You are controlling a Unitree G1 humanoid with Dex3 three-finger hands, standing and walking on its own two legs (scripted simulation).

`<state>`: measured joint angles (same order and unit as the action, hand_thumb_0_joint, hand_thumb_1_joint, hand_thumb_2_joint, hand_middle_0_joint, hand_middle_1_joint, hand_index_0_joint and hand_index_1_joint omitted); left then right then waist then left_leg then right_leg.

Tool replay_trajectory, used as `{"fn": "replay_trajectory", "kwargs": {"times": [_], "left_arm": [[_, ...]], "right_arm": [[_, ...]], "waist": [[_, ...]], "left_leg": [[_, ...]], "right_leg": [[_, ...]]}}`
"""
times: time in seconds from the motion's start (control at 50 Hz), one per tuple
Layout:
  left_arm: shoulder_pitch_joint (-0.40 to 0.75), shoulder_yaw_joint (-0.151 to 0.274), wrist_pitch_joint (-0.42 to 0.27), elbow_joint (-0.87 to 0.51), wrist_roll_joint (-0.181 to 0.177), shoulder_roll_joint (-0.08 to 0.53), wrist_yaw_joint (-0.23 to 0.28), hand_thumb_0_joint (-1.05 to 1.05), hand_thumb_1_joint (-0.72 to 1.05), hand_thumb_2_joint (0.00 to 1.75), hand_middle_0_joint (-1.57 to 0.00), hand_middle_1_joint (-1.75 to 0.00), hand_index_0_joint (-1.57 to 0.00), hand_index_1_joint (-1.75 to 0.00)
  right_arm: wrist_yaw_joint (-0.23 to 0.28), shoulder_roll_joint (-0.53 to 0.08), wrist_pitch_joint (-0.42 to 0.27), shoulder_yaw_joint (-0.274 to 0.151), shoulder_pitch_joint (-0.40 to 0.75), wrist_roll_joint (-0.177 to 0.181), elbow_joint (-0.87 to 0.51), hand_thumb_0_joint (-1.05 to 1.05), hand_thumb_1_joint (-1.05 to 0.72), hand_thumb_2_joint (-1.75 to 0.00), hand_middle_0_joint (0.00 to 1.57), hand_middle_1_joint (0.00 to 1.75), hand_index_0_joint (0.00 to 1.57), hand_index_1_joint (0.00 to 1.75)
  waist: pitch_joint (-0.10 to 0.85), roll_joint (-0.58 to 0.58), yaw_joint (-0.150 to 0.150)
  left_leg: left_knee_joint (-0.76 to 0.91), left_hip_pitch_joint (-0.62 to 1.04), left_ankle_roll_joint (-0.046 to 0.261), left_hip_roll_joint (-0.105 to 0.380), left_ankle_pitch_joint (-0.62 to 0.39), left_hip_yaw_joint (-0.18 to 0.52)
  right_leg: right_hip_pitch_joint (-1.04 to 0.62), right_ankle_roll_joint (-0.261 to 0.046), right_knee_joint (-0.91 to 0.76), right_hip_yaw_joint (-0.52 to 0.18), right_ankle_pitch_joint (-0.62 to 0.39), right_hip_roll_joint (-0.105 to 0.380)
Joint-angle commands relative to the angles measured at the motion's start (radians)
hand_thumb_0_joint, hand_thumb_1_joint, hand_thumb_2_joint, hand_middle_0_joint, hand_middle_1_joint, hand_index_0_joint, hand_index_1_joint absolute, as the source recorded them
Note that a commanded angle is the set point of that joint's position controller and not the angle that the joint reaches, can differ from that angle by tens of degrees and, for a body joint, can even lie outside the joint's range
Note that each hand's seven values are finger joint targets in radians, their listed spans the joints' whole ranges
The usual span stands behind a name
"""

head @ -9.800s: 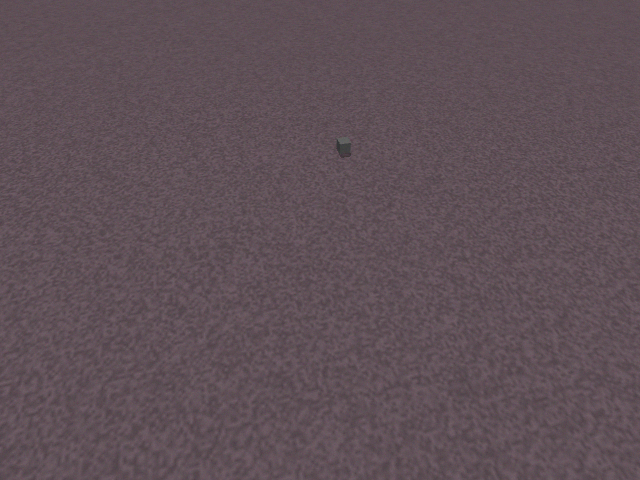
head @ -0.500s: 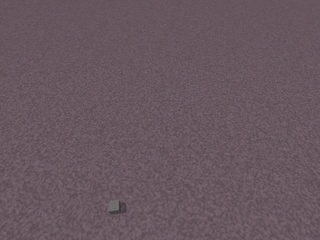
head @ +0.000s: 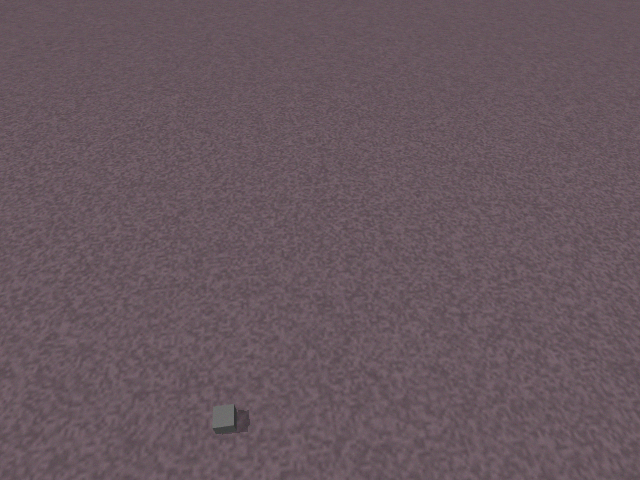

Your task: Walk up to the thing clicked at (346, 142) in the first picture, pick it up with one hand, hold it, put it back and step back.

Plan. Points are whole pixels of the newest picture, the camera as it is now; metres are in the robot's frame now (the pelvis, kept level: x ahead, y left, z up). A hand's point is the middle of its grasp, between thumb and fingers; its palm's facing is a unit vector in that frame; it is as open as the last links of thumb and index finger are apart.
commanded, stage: walk up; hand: left
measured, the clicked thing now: (224, 418) +0.41 +0.28 -0.74
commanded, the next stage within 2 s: stand in 1.50 s
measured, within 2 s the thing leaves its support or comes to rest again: neither
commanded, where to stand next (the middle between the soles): +0.05 -0.02 m, yaw +2 degrees
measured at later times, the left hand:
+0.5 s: hand out of the picture +0.06 +0.27 -0.16, palm faces +0.00 -0.94 -0.35, open 7.4 cm
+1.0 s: hand out of the picture +0.06 +0.26 -0.15, palm faces -0.02 -0.94 -0.33, open 7.4 cm
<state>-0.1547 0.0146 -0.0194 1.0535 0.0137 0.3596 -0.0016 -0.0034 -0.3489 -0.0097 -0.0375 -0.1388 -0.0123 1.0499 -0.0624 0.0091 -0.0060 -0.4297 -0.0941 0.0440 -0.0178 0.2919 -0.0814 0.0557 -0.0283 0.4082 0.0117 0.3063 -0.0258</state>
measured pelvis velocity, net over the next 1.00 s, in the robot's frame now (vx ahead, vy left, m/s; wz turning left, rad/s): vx -0.02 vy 0.01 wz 0.00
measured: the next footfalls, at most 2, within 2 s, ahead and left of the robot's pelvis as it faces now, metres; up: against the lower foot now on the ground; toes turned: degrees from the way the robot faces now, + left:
none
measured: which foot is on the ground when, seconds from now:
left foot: down 0.00-1.00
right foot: down 0.00-1.00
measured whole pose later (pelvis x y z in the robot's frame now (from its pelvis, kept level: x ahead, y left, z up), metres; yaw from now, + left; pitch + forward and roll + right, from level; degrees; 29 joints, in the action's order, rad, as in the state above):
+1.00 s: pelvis -0.02 +0.01 +0.01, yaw +0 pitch -3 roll +0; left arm -0.09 0.01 -0.01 1.14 0.01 0.35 -0.01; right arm 0.00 -0.33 -0.01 -0.01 -0.08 -0.01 1.13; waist -0.05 0.00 0.00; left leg -0.29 -0.09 0.02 -0.01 0.14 -0.03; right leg 0.02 0.00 0.26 -0.01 0.18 -0.01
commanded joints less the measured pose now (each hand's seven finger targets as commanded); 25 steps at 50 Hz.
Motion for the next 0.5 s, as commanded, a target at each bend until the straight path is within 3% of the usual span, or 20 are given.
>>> {"fn": "replay_trajectory", "kwargs": {"times": [0.0, 0.04, 0.1, 0.14, 0.18, 0.22, 0.26, 0.3, 0.32, 0.36, 0.38, 0.4, 0.42, 0.44, 0.46, 0.48], "left_arm": [[0.048, 0.045, -0.016, -0.078, -0.007, 0.202, 0.015, 0.0, 0.9, 0.9, -0.2, -0.3, -0.2, -0.3], [0.065, 0.039, -0.012, -0.081, -0.006, 0.188, 0.013, 0.0, 0.9, 0.9, -0.2, -0.3, -0.2, -0.3], [0.045, 0.039, -0.01, -0.085, -0.004, 0.188, 0.012, 0.0, 0.9, 0.9, -0.2, -0.3, -0.2, -0.3], [0.03, 0.043, -0.013, -0.078, -0.001, 0.198, 0.01, 0.0, 0.9, 0.9, -0.2, -0.3, -0.2, -0.3], [-0.004, 0.054, -0.019, -0.073, 0.002, 0.224, 0.013, 0.0, 0.9, 0.9, -0.2, -0.3, -0.2, -0.3], [-0.021, 0.06, -0.026, -0.071, 0.004, 0.262, 0.016, 0.0, 0.9, 0.9, -0.2, -0.3, -0.2, -0.3], [-0.01, 0.064, -0.027, -0.075, 0.01, 0.279, 0.02, 0.0, 0.9, 0.9, -0.2, -0.3, -0.2, -0.3], [0.004, 0.064, -0.029, -0.09, 0.014, 0.269, 0.021, 0.0, 0.9, 0.9, -0.2, -0.3, -0.2, -0.3], [0.007, 0.065, -0.03, -0.093, 0.01, 0.262, 0.022, 0.0, 0.9, 0.9, -0.2, -0.3, -0.2, -0.3], [0.018, 0.064, -0.031, -0.103, 0.007, 0.257, 0.023, 0.0, 0.9, 0.9, -0.2, -0.3, -0.2, -0.3], [0.045, 0.062, -0.029, -0.106, 0.003, 0.257, 0.022, 0.0, 0.9, 0.9, -0.2, -0.3, -0.2, -0.3], [0.116, 0.054, -0.021, -0.107, -0.003, 0.231, 0.022, 0.0, 0.9, 0.9, -0.2, -0.3, -0.2, -0.3], [0.13, 0.056, -0.014, -0.119, -0.017, 0.211, 0.019, 0.0, 0.9, 0.9, -0.2, -0.3, -0.2, -0.3], [0.119, 0.051, -0.006, -0.115, -0.023, 0.193, 0.017, 0.0, 0.9, 0.9, -0.2, -0.3, -0.2, -0.3], [0.075, 0.044, 0.007, -0.098, -0.025, 0.184, 0.017, 0.0, 0.9, 0.9, -0.2, -0.3, -0.2, -0.3], [0.048, 0.04, 0.011, -0.075, -0.019, 0.182, 0.017, 0.0, 0.9, 0.9, -0.2, -0.3, -0.2, -0.3]], "right_arm": [[0.012, -0.234, -0.023, -0.052, 0.003, 0.0, -0.069, 0.0, -0.9, -0.9, 0.2, 0.3, 0.2, 0.3], [0.015, -0.241, -0.023, -0.054, -0.002, 0.001, -0.072, 0.0, -0.9, -0.9, 0.2, 0.3, 0.2, 0.3], [0.014, -0.244, -0.02, -0.056, 0.027, 0.001, -0.088, 0.0, -0.9, -0.9, 0.2, 0.3, 0.2, 0.3], [0.012, -0.237, -0.019, -0.053, 0.047, 0.004, -0.099, 0.0, -0.9, -0.9, 0.2, 0.3, 0.2, 0.3], [0.009, -0.231, -0.016, -0.05, 0.073, 0.005, -0.111, 0.0, -0.9, -0.9, 0.2, 0.3, 0.2, 0.3], [0.007, -0.191, -0.014, -0.036, 0.088, 0.001, -0.118, 0.0, -0.9, -0.9, 0.2, 0.3, 0.2, 0.3], [0.005, -0.175, -0.011, -0.031, 0.092, -0.005, -0.117, 0.0, -0.9, -0.9, 0.2, 0.3, 0.2, 0.3], [0.004, -0.178, -0.015, -0.03, 0.069, -0.01, -0.113, 0.0, -0.9, -0.9, 0.2, 0.3, 0.2, 0.3], [0.002, -0.184, -0.017, -0.029, 0.058, -0.008, -0.112, 0.0, -0.9, -0.9, 0.2, 0.3, 0.2, 0.3], [0.0, -0.187, -0.02, -0.032, 0.041, -0.005, -0.11, 0.0, -0.9, -0.9, 0.2, 0.3, 0.2, 0.3], [0.001, -0.187, -0.024, -0.036, 0.016, -0.004, -0.102, 0.0, -0.9, -0.9, 0.2, 0.3, 0.2, 0.3], [0.007, -0.2, -0.027, -0.038, -0.007, 0.0, -0.073, 0.0, -0.9, -0.9, 0.2, 0.3, 0.2, 0.3], [0.013, -0.246, -0.033, -0.051, -0.033, -0.002, -0.065, 0.0, -0.9, -0.9, 0.2, 0.3, 0.2, 0.3], [0.019, -0.273, -0.035, -0.053, -0.022, 0.003, -0.069, 0.0, -0.9, -0.9, 0.2, 0.3, 0.2, 0.3], [0.021, -0.269, -0.036, -0.051, 0.016, 0.007, -0.08, 0.0, -0.9, -0.9, 0.2, 0.3, 0.2, 0.3], [0.019, -0.268, -0.036, -0.047, 0.057, 0.012, -0.08, 0.0, -0.9, -0.9, 0.2, 0.3, 0.2, 0.3]], "waist": [[0.081, -0.047, 0.025], [0.067, -0.061, 0.031], [0.074, -0.067, 0.016], [0.085, -0.046, 0.007], [0.093, -0.003, -0.014], [0.087, 0.054, -0.029], [0.038, 0.102, -0.032], [0.008, 0.109, -0.023], [0.004, 0.101, -0.018], [0.007, 0.105, -0.005], [0.023, 0.099, 0.016], [0.05, 0.048, 0.047], [0.101, 0.008, 0.051], [0.11, -0.041, 0.041], [0.092, -0.068, 0.014], [0.074, -0.087, -0.008]], "left_leg": [[0.047, 0.119, 0.039, 0.169, -0.491, 0.168], [0.07, 0.13, 0.061, 0.207, -0.5, 0.203], [0.07, 0.129, 0.086, 0.223, -0.481, 0.198], [0.048, 0.08, 0.068, 0.202, -0.427, 0.174], [-0.014, -0.019, 0.028, 0.143, -0.344, 0.121], [-0.074, -0.1, -0.013, 0.079, -0.175, 0.079], [-0.116, -0.164, -0.015, 0.033, 0.115, 0.075], [-0.144, -0.199, -0.01, 0.036, 0.219, 0.101], [-0.131, -0.204, -0.008, 0.036, 0.202, 0.1], [-0.069, -0.171, -0.004, 0.042, 0.063, 0.095], [0.002, -0.107, -0.004, 0.054, -0.06, 0.102], [0.113, 0.04, -0.006, 0.109, -0.359, 0.153], [0.106, 0.126, 0.033, 0.169, -0.577, 0.233], [0.107, 0.147, 0.079, 0.241, -0.652, 0.299], [0.12, 0.101, 0.14, 0.312, -0.567, 0.335], [0.114, 0.062, 0.152, 0.328, -0.527, 0.329]], "right_leg": [[0.09, -0.031, 0.034, -0.083, -0.396, 0.103], [0.116, -0.022, 0.048, -0.071, -0.32, 0.088], [0.117, -0.019, 0.056, -0.058, -0.268, 0.076], [0.058, -0.024, 0.026, -0.08, -0.313, 0.096], [-0.044, -0.043, -0.011, -0.139, -0.398, 0.137], [-0.095, -0.109, -0.066, -0.267, -0.411, 0.235], [-0.085, -0.181, -0.093, -0.337, -0.461, 0.311], [-0.072, -0.212, -0.091, -0.348, -0.517, 0.344], [-0.083, -0.195, -0.077, -0.314, -0.554, 0.321], [-0.078, -0.143, -0.051, -0.254, -0.613, 0.283], [-0.051, -0.107, -0.024, -0.208, -0.633, 0.248], [0.057, -0.042, 0.015, -0.125, -0.635, 0.19], [0.094, 0.011, 0.085, -0.074, -0.54, 0.109], [0.133, 0.027, 0.119, -0.06, -0.362, 0.072], [0.126, 0.026, 0.112, -0.049, -0.116, 0.058], [0.083, 0.018, 0.063, -0.053, -0.03, 0.076]]}}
